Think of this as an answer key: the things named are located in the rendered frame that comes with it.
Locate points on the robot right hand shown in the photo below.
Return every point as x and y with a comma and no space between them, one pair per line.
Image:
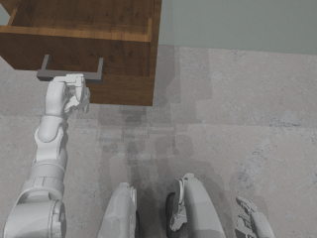
255,226

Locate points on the robot left hand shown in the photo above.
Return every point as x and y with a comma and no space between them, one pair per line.
62,89

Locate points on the drawer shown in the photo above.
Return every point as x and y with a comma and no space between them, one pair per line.
77,33

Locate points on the handle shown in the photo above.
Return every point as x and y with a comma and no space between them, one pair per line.
45,74

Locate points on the robot right foot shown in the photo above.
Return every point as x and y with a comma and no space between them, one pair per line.
170,233

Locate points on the robot left forearm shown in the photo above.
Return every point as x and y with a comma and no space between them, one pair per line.
46,175

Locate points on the left robot upper arm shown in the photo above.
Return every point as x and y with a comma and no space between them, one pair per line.
38,219

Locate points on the cabinet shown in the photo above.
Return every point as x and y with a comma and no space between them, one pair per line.
123,89

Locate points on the robot left shin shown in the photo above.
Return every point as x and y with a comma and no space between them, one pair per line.
132,216

